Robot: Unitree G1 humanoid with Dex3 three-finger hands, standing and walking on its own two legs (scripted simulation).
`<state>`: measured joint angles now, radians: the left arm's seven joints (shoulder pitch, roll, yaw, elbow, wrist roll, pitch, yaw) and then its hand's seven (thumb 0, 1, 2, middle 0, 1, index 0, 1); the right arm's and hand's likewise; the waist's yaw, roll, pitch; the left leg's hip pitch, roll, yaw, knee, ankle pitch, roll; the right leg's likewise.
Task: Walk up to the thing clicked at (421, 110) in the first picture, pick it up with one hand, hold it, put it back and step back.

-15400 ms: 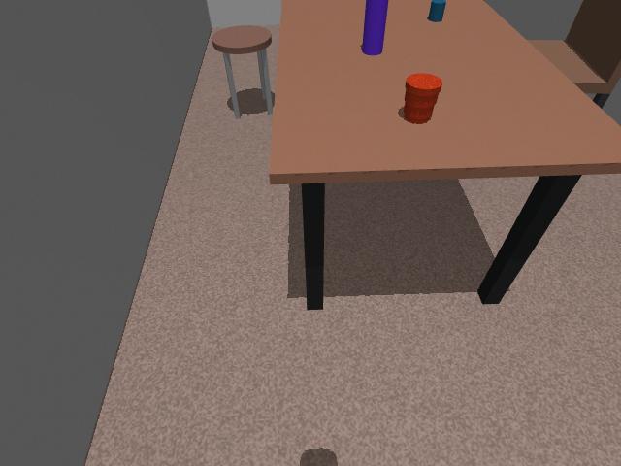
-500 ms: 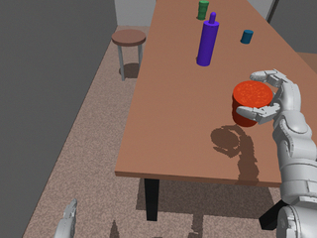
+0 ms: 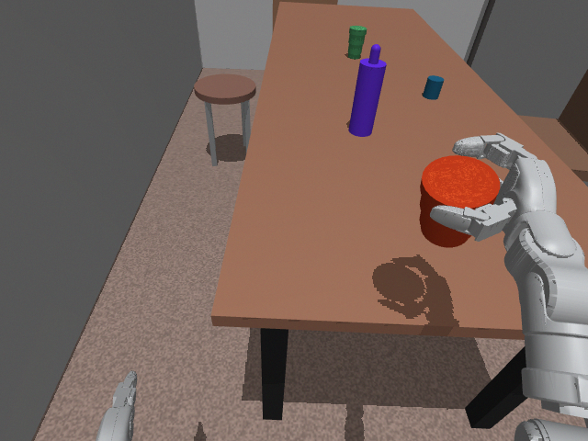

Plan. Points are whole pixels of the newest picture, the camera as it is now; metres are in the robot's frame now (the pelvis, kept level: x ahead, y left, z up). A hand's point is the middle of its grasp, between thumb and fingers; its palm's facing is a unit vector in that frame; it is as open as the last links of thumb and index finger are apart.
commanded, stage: lift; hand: right
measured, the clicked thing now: (451, 206) +0.38 -0.17 +0.19
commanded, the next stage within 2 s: hold in 0.24 s
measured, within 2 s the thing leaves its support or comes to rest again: neither
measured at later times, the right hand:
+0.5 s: hand (484, 186) +0.35 -0.18 +0.24, palm faces +0.16 +0.99 -0.04, open 11.5 cm
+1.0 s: hand (491, 189) +0.33 -0.18 +0.25, palm faces +0.16 +0.99 -0.03, open 11.5 cm
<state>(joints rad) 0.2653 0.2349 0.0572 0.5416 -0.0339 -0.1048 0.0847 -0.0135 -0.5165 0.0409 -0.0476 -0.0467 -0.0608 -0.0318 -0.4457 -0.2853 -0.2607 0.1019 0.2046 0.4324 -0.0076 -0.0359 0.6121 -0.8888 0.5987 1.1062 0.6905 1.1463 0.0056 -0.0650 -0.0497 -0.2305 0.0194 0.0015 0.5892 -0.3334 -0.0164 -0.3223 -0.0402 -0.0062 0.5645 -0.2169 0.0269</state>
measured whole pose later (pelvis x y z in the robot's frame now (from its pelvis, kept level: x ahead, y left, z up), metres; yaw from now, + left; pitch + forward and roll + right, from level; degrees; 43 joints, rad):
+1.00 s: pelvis +0.01 +0.00 +0.00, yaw -1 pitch -3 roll +0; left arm 0.23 0.25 0.08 0.64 -0.03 -0.18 0.09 -0.01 -0.52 0.04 -0.05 -0.05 -0.06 -0.04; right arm -0.34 -0.28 -0.30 -0.21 0.25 0.67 0.01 -0.04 0.61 -0.89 0.60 1.10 0.69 1.14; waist -0.01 -0.08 -0.07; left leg -0.18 0.03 0.02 0.57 -0.34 -0.01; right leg -0.29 -0.03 0.01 0.54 -0.22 0.03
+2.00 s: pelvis +0.01 +0.00 +0.00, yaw -1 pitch -3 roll +0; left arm 0.23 0.24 0.09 0.65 -0.03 -0.21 0.09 -0.01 -0.53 0.05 -0.05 -0.05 -0.06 -0.04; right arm -0.34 -0.28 -0.31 -0.18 0.24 0.67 0.01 -0.03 0.61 -0.88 0.60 1.10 0.70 1.14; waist 0.00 -0.08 -0.06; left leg -0.19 0.03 0.01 0.56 -0.33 -0.02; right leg -0.28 -0.03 0.00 0.54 -0.21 0.03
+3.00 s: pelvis +0.00 +0.00 +0.00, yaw -1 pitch -3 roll +0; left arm 0.23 0.25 0.09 0.67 -0.03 -0.20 0.10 -0.01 -0.54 0.06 -0.05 -0.05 -0.06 -0.05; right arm -0.36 -0.28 -0.30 -0.19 0.23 0.66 0.00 -0.03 0.61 -0.88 0.61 1.10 0.70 1.14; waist -0.01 -0.08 -0.05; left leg -0.17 0.02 0.02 0.56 -0.33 -0.01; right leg -0.27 -0.04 0.01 0.53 -0.21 0.03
